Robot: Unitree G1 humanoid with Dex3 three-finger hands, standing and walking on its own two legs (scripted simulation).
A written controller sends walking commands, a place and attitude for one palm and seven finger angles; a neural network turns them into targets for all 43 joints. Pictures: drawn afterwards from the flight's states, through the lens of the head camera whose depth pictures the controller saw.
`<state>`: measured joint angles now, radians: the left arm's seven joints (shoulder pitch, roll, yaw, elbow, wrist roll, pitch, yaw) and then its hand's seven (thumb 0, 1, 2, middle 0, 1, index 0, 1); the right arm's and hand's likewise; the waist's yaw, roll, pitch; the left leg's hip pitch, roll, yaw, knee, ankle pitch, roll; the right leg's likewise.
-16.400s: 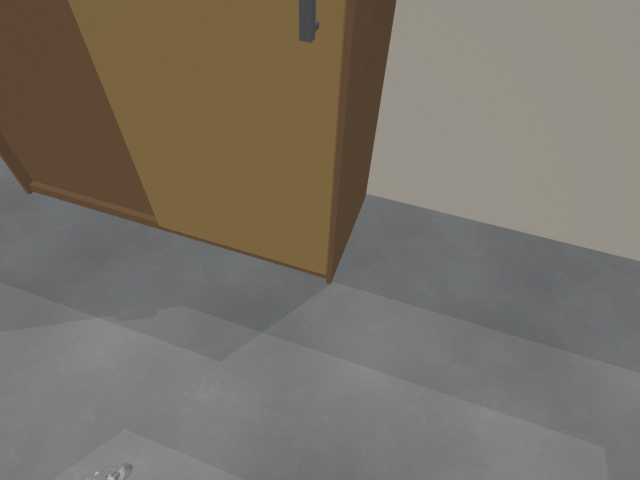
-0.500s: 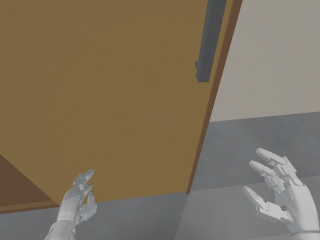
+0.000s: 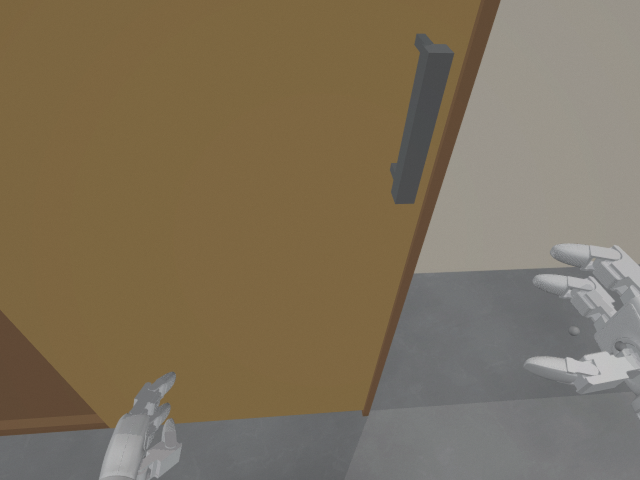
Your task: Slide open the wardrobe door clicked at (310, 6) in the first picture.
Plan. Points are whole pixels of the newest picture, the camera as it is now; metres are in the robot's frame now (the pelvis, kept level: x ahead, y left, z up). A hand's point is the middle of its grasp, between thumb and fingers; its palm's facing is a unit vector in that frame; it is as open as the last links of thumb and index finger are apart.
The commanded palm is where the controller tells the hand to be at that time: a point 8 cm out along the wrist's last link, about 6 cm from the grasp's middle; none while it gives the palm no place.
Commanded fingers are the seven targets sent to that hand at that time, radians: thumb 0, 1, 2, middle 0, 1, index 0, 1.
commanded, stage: raise the hand with hooked fingers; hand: right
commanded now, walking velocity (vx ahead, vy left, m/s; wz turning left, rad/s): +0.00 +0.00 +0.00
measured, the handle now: (412, 124) +0.46 -0.10 +0.25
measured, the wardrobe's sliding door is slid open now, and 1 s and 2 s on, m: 0.00 0.00 0.00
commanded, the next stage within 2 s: move the hooked fingers beside the handle in 1.02 s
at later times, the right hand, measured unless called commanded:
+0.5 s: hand out of the picture +0.27 -0.27 +0.27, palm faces +0.05 +0.98 -0.18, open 13.9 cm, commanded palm +0.24 -0.31 +0.28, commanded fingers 0.00 0.50 -0.30 0.30 1.20 0.30 1.20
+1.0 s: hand out of the picture +0.28 -0.27 +0.27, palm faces +0.06 +0.98 -0.17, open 14.0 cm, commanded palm +0.24 -0.31 +0.28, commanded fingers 0.00 0.50 -0.30 0.30 1.20 0.30 1.20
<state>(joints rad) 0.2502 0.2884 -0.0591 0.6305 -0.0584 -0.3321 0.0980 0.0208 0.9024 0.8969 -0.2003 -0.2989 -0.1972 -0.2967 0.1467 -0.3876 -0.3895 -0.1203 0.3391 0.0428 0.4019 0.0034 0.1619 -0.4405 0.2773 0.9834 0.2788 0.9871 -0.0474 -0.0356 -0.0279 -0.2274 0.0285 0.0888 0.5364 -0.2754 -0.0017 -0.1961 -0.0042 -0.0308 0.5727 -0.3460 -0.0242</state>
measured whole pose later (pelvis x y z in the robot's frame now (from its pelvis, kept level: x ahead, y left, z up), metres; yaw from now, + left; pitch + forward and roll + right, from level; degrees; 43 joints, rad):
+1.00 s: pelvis +0.00 +0.02 +0.01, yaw +0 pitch -3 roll +0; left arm 0.18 0.30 -0.11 0.60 -0.10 -0.20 0.08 0.02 0.90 0.90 -0.20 -0.30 -0.20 -0.30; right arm -0.32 -0.60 -0.53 0.07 0.30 0.41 0.52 -0.01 0.50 -0.30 0.30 1.20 0.31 1.21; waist -0.07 -0.07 -0.03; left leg -0.17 0.02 0.10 0.48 -0.25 0.02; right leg -0.12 -0.01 -0.02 0.48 -0.30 -0.01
